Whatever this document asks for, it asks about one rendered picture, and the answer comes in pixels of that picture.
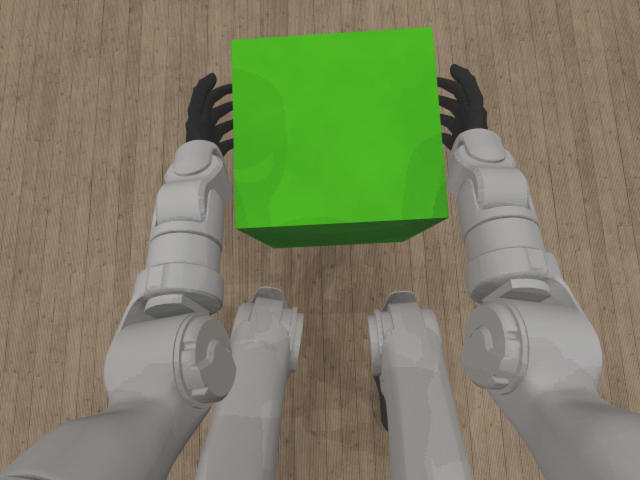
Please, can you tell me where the robot left upper arm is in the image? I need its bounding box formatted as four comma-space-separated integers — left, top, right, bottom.
0, 312, 236, 480

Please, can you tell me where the right robot forearm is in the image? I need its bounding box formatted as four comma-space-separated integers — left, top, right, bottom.
446, 128, 602, 374

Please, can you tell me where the right robot thigh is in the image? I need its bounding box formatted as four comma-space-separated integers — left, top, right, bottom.
367, 302, 473, 480

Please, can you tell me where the robot right foot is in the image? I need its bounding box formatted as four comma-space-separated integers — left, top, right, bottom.
373, 376, 388, 432

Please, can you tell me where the left robot hand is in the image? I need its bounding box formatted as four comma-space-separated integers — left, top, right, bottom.
186, 73, 234, 157

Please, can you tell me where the carton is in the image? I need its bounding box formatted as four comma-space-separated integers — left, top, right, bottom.
231, 27, 449, 248

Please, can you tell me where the robot right upper arm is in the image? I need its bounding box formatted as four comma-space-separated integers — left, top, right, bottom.
460, 298, 640, 480

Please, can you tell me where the left robot forearm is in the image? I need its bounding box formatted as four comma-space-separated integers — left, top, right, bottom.
104, 140, 233, 395

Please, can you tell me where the right robot hand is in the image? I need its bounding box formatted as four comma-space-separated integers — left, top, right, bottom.
437, 64, 488, 151

